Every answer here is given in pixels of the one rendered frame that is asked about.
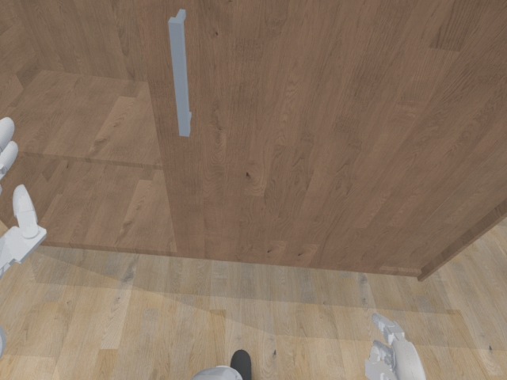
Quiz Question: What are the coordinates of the handle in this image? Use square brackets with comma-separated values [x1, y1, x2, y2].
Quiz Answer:
[168, 9, 192, 137]

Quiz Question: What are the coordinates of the left robot hand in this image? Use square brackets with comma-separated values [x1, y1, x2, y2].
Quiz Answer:
[0, 117, 47, 279]

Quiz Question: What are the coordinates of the right robot hand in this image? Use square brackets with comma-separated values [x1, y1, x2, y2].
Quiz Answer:
[364, 313, 426, 380]

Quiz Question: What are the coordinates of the wardrobe door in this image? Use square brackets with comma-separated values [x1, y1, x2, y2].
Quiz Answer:
[383, 137, 507, 269]
[134, 0, 507, 272]

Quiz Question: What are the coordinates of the robot left foot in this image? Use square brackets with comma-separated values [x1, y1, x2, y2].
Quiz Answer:
[231, 350, 251, 380]

